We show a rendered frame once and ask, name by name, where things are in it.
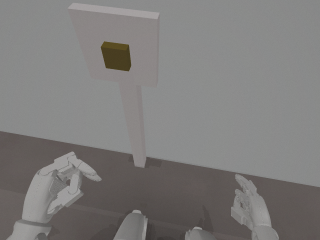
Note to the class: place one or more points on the left robot hand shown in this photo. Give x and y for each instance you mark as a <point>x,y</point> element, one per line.
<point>40,204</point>

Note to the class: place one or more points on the right robot thigh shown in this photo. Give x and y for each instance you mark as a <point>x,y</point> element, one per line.
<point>198,234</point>

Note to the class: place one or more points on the robot right forearm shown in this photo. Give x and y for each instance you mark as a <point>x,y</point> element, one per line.
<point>263,232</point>

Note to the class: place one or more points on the panel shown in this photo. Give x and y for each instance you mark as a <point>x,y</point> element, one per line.
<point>94,25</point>

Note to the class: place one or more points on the button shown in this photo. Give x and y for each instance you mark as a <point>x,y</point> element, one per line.
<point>116,56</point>

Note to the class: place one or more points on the robot left forearm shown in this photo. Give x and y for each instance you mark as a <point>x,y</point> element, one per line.
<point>30,230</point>

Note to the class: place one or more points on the robot left shin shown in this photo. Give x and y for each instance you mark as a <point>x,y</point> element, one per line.
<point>136,211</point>

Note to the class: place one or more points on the right robot hand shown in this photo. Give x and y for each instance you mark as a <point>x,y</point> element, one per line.
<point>254,212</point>

